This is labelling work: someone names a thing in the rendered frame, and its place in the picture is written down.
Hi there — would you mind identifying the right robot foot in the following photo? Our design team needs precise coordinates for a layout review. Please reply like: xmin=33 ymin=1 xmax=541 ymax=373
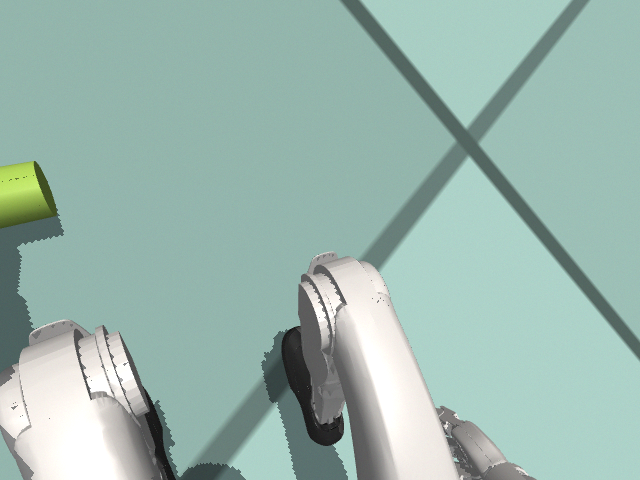
xmin=281 ymin=326 xmax=344 ymax=446

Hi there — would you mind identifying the left robot foot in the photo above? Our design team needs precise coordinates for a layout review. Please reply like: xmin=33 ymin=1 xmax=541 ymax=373
xmin=143 ymin=387 xmax=176 ymax=480

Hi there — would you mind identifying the bottle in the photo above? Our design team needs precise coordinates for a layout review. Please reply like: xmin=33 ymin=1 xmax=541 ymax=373
xmin=0 ymin=161 xmax=57 ymax=229

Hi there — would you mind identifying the right robot hand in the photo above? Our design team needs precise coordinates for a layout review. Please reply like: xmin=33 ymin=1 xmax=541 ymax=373
xmin=436 ymin=406 xmax=509 ymax=480

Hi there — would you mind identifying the right robot arm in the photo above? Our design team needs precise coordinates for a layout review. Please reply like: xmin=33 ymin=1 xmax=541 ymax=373
xmin=484 ymin=463 xmax=536 ymax=480

